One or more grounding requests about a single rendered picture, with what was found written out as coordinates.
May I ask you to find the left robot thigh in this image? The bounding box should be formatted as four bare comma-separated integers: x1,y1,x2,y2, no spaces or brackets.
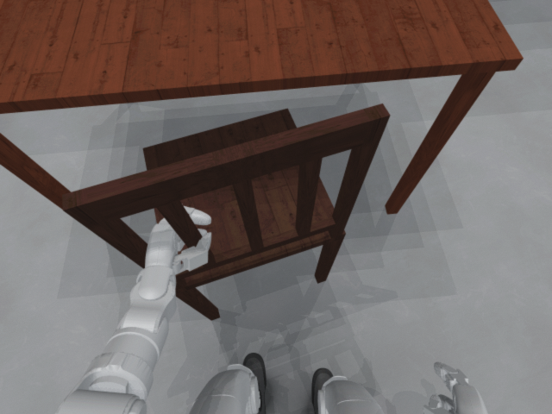
189,369,259,414

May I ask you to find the chair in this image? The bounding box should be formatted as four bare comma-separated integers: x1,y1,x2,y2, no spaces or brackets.
62,104,390,321

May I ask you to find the left robot foot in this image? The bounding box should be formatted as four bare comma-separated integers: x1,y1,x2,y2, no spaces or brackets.
243,353,267,414

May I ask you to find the table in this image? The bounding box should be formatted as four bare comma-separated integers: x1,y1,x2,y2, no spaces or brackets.
0,0,523,215

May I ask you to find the left robot upper arm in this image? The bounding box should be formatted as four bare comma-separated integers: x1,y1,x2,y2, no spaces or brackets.
58,389,147,414

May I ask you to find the right robot hand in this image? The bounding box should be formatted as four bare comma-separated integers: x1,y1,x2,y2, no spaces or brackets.
423,362,488,414

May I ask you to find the left robot forearm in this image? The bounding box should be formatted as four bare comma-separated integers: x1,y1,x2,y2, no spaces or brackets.
54,266,177,414

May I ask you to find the left robot hand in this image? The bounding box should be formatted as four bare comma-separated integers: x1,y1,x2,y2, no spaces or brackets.
145,205,211,275

